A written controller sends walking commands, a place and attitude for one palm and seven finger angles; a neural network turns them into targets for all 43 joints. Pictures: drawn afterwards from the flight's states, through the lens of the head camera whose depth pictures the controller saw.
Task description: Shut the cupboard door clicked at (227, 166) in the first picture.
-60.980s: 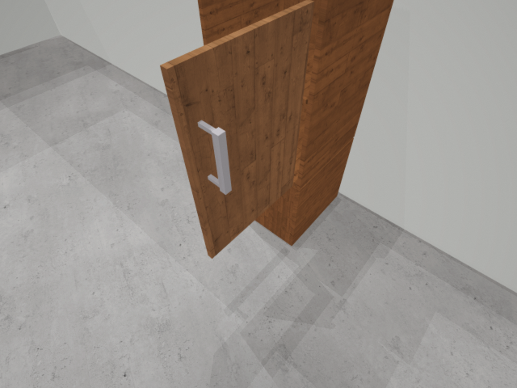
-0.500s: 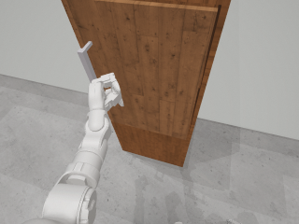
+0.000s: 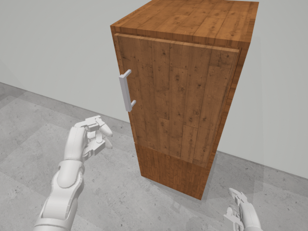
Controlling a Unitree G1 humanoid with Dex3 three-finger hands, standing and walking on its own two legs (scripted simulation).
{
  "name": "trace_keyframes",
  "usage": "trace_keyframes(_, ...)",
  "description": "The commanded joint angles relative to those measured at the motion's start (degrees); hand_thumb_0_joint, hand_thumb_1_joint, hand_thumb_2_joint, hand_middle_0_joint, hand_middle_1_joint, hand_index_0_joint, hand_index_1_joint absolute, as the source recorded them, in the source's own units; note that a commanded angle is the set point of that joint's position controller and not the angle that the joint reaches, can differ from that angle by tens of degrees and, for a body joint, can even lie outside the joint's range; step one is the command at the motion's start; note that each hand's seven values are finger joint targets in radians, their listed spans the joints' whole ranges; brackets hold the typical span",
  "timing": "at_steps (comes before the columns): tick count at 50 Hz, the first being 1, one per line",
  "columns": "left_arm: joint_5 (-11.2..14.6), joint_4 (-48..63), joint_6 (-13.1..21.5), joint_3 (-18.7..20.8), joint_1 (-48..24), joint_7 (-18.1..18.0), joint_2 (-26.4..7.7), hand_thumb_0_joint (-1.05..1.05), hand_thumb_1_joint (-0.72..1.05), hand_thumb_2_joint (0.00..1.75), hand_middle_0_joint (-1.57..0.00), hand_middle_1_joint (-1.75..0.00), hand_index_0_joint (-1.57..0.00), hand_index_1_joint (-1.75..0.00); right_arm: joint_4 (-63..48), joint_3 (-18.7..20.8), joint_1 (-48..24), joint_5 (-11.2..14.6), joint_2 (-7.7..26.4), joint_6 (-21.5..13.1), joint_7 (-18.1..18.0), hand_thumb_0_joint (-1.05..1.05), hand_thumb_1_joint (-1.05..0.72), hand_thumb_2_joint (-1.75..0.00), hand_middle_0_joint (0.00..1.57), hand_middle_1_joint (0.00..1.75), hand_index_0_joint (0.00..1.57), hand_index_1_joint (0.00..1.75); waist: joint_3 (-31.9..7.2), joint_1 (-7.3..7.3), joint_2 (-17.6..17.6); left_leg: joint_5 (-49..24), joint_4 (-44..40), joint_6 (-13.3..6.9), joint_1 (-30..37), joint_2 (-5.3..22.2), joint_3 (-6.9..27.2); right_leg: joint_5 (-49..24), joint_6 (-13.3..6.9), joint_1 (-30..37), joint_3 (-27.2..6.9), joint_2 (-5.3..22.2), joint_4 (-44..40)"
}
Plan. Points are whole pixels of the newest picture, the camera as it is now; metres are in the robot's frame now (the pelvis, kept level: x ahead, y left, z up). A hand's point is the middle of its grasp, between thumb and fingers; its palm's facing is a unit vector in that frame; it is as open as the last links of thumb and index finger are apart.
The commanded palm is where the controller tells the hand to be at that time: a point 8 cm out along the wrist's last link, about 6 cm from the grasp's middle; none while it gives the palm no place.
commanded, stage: draw the hand back to the body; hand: left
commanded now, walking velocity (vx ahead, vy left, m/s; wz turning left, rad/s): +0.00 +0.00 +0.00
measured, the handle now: (128, 91) +0.60 +0.15 +0.04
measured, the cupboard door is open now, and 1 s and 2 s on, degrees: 0 0 0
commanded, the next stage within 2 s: step back with the hand held close in 0.86 s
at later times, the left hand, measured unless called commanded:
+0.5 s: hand (19, 167) +0.20 +0.28 +0.16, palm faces +0.46 -0.78 -0.42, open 6.2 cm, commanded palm +0.15 +0.32 +0.18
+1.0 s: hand (18, 168) +0.19 +0.28 +0.16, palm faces +0.47 -0.79 -0.40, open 7.4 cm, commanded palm +0.14 +0.32 +0.18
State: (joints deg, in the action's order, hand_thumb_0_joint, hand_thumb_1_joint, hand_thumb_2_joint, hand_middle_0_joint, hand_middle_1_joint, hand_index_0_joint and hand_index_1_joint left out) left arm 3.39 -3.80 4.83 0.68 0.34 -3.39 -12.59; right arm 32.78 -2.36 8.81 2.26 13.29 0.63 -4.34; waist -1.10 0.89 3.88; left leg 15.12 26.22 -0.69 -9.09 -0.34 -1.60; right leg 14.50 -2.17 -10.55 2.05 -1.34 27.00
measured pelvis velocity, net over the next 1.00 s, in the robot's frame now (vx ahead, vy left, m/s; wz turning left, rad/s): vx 0.01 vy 0.02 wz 0.01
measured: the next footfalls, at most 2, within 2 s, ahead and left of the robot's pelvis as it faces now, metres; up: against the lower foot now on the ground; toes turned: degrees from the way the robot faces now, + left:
none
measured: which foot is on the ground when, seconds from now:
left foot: down 0.00-1.00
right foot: down 0.00-1.00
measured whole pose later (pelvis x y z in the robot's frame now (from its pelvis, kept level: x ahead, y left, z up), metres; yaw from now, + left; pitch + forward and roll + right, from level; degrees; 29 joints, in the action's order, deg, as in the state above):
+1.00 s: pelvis +0.01 +0.02 +0.00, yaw +1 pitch -4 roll +0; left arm 3.5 20.8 4.7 19.2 26.0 -6.4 -19.2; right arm 36.6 -1.5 11.3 0.6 12.7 -5.1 -4.6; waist 0.1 3.4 4.4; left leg 14.5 23.3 -1.7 -4.7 -1.0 -1.2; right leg 12.9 -1.0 -5.0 2.4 -0.7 21.9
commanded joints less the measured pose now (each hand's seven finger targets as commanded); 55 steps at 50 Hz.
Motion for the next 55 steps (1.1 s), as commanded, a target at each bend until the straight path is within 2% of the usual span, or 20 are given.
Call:
trace_keyframes(1,-0.1,18.5,2.4,5.3,-10.1,-1.0,-8.1,0.00,0.90,0.90,-0.83,-0.99,-0.83,-0.99,-7.8,1.5,-5.8,-0.6,4.7,-2.3,-0.4,0.00,-0.90,-0.90,0.20,0.30,0.20,0.30,-5.1,-0.11,-2.6,-8.9,-6.1,-1.3,3.3,0.4,0.7,-8.9,1.5,4.3,-1.4,1.4,-7.5)
trace_keyframes(7,-0.3,27.6,2.1,9.4,-2.6,-2.0,-10.8,0.00,0.90,0.90,-0.67,-0.81,-0.67,-0.81,-8.0,1.3,-6.1,-1.4,4.6,-3.2,-0.4,0.00,-0.90,-0.90,0.20,0.30,0.20,0.30,-7.1,0.66,-1.1,-13.3,-7.0,-0.8,5.5,0.4,1.6,-12.0,1.2,7.3,-0.3,1.3,-7.3)
trace_keyframes(8,-0.1,27.1,1.9,10.9,-0.1,-2.3,-11.5,0.00,0.90,0.90,-0.64,-0.78,-0.64,-0.78,-7.8,1.4,-6.3,-1.5,4.6,-3.3,-0.5,0.00,-0.90,-0.90,0.20,0.30,0.20,0.30,-5.7,0.84,-2.4,-13.1,-7.0,-0.7,4.8,0.6,1.6,-11.7,1.2,7.2,-0.2,1.3,-7.4)
trace_keyframes(11,-0.1,28.6,1.7,13.4,5.6,-2.5,-12.6,0.00,0.90,0.90,-0.56,-0.69,-0.56,-0.69,-7.4,1.6,-6.4,-1.6,4.7,-3.7,-0.4,0.00,-0.90,-0.90,0.20,0.30,0.20,0.30,-4.3,1.39,-0.8,-13.4,-7.1,-0.4,4.0,0.6,1.8,-11.4,1.1,7.3,-0.2,1.3,-7.8)
trace_keyframes(17,0.3,33.4,2.0,20.0,14.0,-3.1,-15.8,0.00,0.90,0.90,-0.39,-0.51,-0.39,-0.51,-7.2,2.1,-6.2,-1.6,4.6,-4.6,-0.1,0.00,-0.90,-0.90,0.20,0.30,0.20,0.30,-4.0,2.15,-1.8,-16.1,-6.5,-0.1,2.7,0.9,1.9,-13.3,1.3,8.3,0.0,1.6,-7.1)
trace_keyframes(20,0.3,36.3,2.5,23.1,17.5,-3.6,-17.4,0.00,0.90,0.90,-0.31,-0.42,-0.31,-0.42,-6.8,2.6,-5.6,-1.6,4.7,-5.6,0.0,0.00,-0.90,-0.90,0.20,0.30,0.20,0.30,-4.3,2.37,0.8,-18.1,-6.0,0.3,2.9,1.1,2.1,-13.7,1.3,8.0,0.3,1.6,-6.6)
trace_keyframes(24,0.7,36.5,2.7,27.9,23.1,-4.0,-19.7,0.00,0.90,0.90,-0.20,-0.30,-0.20,-0.30,-6.3,3.2,-5.2,-1.5,4.9,-6.5,-0.1,0.00,-0.90,-0.90,0.20,0.30,0.20,0.30,-3.4,2.86,-0.9,-17.7,-5.8,0.2,2.2,1.4,1.8,-13.2,1.5,7.4,0.2,1.6,-6.7)
trace_keyframes(26,0.4,35.4,2.7,23.6,21.5,-3.7,-15.8,0.00,0.90,0.90,-0.20,-0.30,-0.20,-0.30,-5.8,3.3,-5.3,-1.4,5.4,-7.1,-0.1,0.00,-0.90,-0.90,0.20,0.30,0.20,0.30,-0.5,1.82,-0.6,-15.7,-6.0,0.0,1.8,1.4,1.7,-11.3,1.5,5.1,0.1,1.7,-7.6)
trace_keyframes(28,0.0,34.8,2.7,22.9,18.8,-4.1,-15.8,0.00,0.90,0.90,-0.20,-0.30,-0.20,-0.30,-5.3,3.4,-4.7,-1.4,5.8,-7.5,-0.4,0.00,-0.90,-0.90,0.20,0.30,0.20,0.30,0.7,1.40,-0.8,-12.7,-6.7,0.0,1.7,1.4,2.3,-8.1,1.5,4.0,0.3,1.7,-7.7)
trace_keyframes(31,0.0,34.1,2.8,23.6,18.0,-4.5,-17.0,0.00,0.90,0.90,-0.20,-0.30,-0.20,-0.30,-5.1,3.6,-5.1,-1.5,6.1,-8.0,-0.9,0.00,-0.90,-0.90,0.20,0.30,0.20,0.30,0.1,1.84,-2.9,-10.2,-6.9,-0.7,1.9,1.1,2.1,-6.2,1.5,4.0,-0.1,1.7,-8.4)
trace_keyframes(34,-0.2,36.7,3.6,24.3,17.8,-4.7,-17.7,0.00,0.90,0.90,-0.20,-0.30,-0.20,-0.30,-5.3,3.4,-5.4,-1.6,5.5,-8.5,-1.0,0.00,-0.90,-0.90,0.20,0.30,0.20,0.30,-2.7,2.34,-0.9,-10.6,-7.0,-0.5,2.5,0.8,2.2,-6.4,1.4,5.9,-0.1,1.8,-7.8)
trace_keyframes(38,-0.1,37.5,3.7,25.4,19.1,-4.8,-18.3,0.00,0.90,0.90,-0.20,-0.30,-0.20,-0.30,-5.2,3.0,-5.7,-1.8,5.0,-9.0,-0.9,0.00,-0.90,-0.90,0.20,0.30,0.20,0.30,-1.6,2.73,1.9,-11.6,-6.8,-0.1,1.6,0.8,2.0,-7.9,1.1,6.6,-0.2,1.9,-7.7)
trace_keyframes(39,-0.1,36.8,3.7,25.8,19.7,-4.8,-18.5,0.00,0.90,0.90,-0.20,-0.30,-0.20,-0.30,-5.1,3.0,-5.5,-1.8,4.9,-9.0,-0.8,0.00,-0.90,-0.90,0.20,0.30,0.20,0.30,-1.2,2.74,0.7,-11.5,-7.0,-0.1,1.3,0.8,2.1,-7.7,1.2,6.4,-0.1,1.7,-7.8)
trace_keyframes(44,0.1,36.5,3.6,25.8,20.4,-4.4,-17.9,0.00,0.90,0.90,-0.20,-0.30,-0.20,-0.30,-5.3,3.1,-5.3,-1.8,4.9,-8.8,-0.6,0.00,-0.90,-0.90,0.20,0.30,0.20,0.30,-0.4,2.65,1.6,-12.4,-7.0,0.1,1.2,1.1,1.8,-8.7,1.2,6.3,-0.2,1.7,-7.8)
trace_keyframes(46,0.2,35.2,3.3,25.6,21.9,-4.1,-17.4,0.00,0.90,0.90,-0.20,-0.30,-0.20,-0.30,-5.1,3.3,-5.1,-1.8,5.2,-8.7,-0.6,0.00,-0.90,-0.90,0.20,0.30,0.20,0.30,-0.5,2.70,-1.0,-13.1,-6.8,0.0,1.0,1.3,1.9,-9.2,1.2,6.6,-0.3,1.5,-8.1)
trace_keyframes(49,0.3,35.0,3.3,25.5,21.0,-4.1,-17.4,0.00,0.90,0.90,-0.20,-0.30,-0.20,-0.30,-5.4,3.3,-5.1,-1.8,5.2,-8.4,-0.6,0.00,-0.90,-0.90,0.20,0.30,0.20,0.30,-0.4,2.51,-1.7,-11.6,-7.1,-0.3,1.2,1.1,1.7,-8.0,1.4,6.0,-0.3,1.7,-8.3)
trace_keyframes(50,0.4,37.2,5.1,31.1,16.7,-4.4,-23.7,0.00,0.90,0.90,-0.20,-0.30,-0.20,-0.30,-7.3,4.3,-4.0,-1.2,7.7,-7.3,-0.4,0.00,-0.90,-0.90,0.20,0.30,0.20,0.30,1.9,0.31,-1.4,-6.5,-4.1,-1.7,-4.3,2.6,3.7,-8.5,0.9,1.7,-5.8,4.9,-10.4)
trace_keyframes(51,0.1,35.8,5.9,31.9,17.7,-4.5,-24.4,0.00,0.90,0.90,-0.20,-0.30,-0.20,-0.30,-6.4,4.3,-3.7,-1.4,6.9,-6.8,-0.6,0.00,-0.90,-0.90,0.20,0.30,0.20,0.30,0.9,0.42,-2.0,-5.1,-2.4,-1.7,-4.5,2.2,4.3,-8.7,0.0,1.2,-7.3,7.0,-10.9)
trace_keyframes(52,0.1,34.2,6.1,27.5,22.6,-4.1,-19.3,0.00,0.90,0.90,-0.20,-0.30,-0.20,-0.30,-6.4,4.3,-3.6,-1.5,6.3,-6.4,-0.6,0.00,-0.90,-0.90,0.20,0.30,0.20,0.30,-0.4,-0.18,-4.5,-6.5,-0.2,-1.5,-3.6,2.1,4.1,-9.6,-0.6,-0.3,-7.5,8.6,-10.5)
trace_keyframes(55,0.2,36.0,6.7,26.6,26.3,-4.6,-18.8,0.00,0.90,0.90,-0.20,-0.30,-0.20,-0.30,-6.5,4.7,-2.6,-1.4,6.7,-5.3,-0.3,0.00,-0.90,-0.90,0.20,0.30,0.20,0.30,-5.5,-0.65,-3.7,-10.1,2.7,-1.1,-3.2,2.4,4.0,-13.9,-1.6,-0.1,-8.1,10.6,-7.6)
